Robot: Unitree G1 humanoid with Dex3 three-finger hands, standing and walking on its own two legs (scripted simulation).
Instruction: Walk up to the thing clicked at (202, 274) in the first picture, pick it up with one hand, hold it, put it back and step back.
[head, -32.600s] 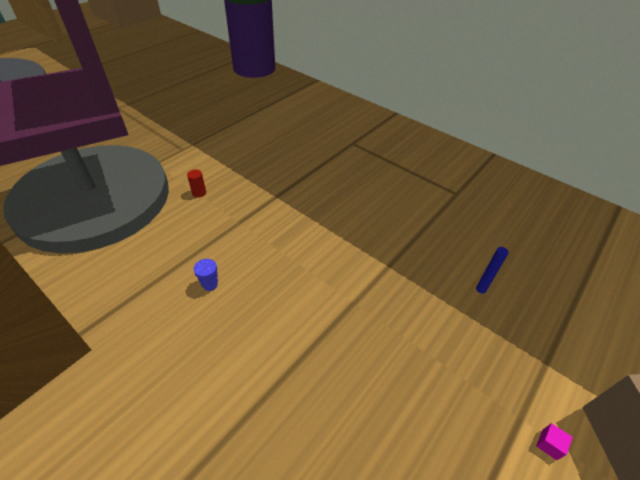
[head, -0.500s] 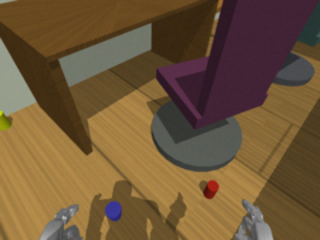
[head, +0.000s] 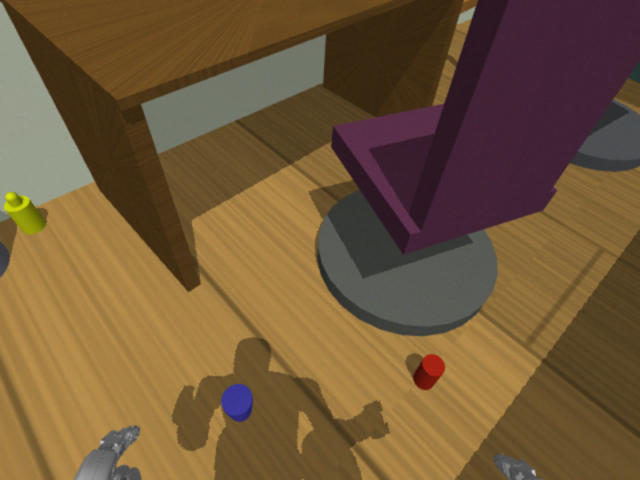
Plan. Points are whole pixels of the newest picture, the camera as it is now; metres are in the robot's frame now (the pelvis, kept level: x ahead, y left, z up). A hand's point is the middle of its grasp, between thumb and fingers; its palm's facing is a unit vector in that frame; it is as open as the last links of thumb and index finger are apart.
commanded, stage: stand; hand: left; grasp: from above
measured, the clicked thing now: (239, 405) +0.41 +0.21 -0.68
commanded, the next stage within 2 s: none
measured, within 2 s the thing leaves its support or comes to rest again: neither
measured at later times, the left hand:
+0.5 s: hand out of the picture +0.04 +0.23 -0.13, palm faces +0.04 -0.95 -0.32, open 7.4 cm
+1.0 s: hand out of the picture +0.03 +0.23 -0.12, palm faces +0.01 -0.94 -0.33, open 7.4 cm
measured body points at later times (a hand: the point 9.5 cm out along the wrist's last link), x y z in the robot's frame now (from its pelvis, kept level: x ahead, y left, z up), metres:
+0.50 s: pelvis -0.01 +0.00 +0.04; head -0.01 +0.00 +0.49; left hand +0.04 +0.28 -0.10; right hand +0.06 -0.27 -0.10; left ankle +0.01 +0.12 -0.70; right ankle +0.00 -0.15 -0.70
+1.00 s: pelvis -0.01 -0.01 +0.04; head -0.01 -0.02 +0.49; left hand +0.03 +0.28 -0.10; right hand +0.04 -0.30 -0.10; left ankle +0.01 +0.12 -0.70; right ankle +0.00 -0.15 -0.70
